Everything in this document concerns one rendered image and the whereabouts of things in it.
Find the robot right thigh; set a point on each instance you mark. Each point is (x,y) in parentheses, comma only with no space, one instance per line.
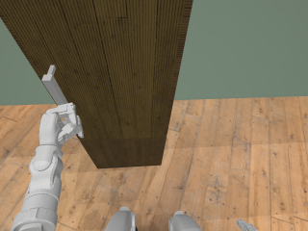
(182,222)

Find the robot right hand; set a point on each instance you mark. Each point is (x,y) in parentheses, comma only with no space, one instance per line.
(245,226)

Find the robot left forearm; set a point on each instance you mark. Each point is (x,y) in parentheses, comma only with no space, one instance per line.
(39,208)

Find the handle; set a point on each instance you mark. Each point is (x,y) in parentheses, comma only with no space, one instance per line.
(52,86)

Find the robot thigh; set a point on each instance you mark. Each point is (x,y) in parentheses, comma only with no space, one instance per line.
(122,221)
(182,222)

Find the robot left thigh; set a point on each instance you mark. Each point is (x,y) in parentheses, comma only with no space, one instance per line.
(122,221)

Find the cupboard door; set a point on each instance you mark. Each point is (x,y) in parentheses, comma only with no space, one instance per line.
(114,59)

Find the robot left hand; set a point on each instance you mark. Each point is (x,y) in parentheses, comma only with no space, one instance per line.
(53,130)

